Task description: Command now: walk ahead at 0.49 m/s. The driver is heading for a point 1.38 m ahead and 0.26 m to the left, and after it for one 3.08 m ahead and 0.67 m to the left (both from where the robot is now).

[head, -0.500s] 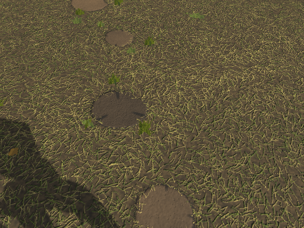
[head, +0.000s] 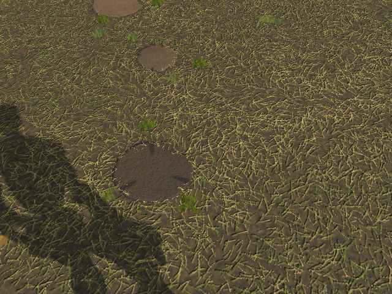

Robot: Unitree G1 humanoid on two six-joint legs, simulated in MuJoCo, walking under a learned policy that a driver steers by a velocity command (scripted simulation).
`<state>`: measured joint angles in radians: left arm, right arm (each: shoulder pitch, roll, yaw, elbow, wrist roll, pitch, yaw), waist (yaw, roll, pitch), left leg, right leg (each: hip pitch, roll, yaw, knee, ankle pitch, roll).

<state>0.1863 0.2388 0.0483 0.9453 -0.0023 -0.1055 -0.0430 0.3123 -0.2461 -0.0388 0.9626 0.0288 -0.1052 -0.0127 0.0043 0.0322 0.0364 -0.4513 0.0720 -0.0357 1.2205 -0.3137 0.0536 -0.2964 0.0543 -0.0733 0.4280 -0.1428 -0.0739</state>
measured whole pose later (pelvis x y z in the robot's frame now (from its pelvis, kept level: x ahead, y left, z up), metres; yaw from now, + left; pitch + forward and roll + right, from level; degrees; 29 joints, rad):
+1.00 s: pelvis +0.58 +0.01 -0.02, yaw -1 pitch +2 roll +1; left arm 0.04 0.24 0.06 0.86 -0.01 -0.11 -0.04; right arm 0.38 -0.25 -0.06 1.01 0.01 -0.06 -0.01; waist -0.04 0.01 0.03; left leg -0.10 0.01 -0.01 0.81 -0.50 0.02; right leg -0.49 0.00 -0.05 0.57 -0.12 -0.06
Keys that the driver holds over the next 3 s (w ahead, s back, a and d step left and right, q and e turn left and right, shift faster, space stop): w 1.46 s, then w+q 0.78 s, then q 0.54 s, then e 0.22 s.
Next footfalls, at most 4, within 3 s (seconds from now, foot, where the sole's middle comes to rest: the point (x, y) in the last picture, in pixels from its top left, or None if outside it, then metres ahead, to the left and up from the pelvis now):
0.40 left None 0.42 0.15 -0.77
0.94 right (234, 227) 0.72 -0.09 -0.77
1.52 left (175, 160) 1.04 0.14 -0.77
2.02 right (216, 111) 1.34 -0.04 -0.77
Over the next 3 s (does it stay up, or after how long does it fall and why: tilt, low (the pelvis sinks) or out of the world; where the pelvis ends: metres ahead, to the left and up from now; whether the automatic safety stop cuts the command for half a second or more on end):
stays up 1.45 0.15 -0.01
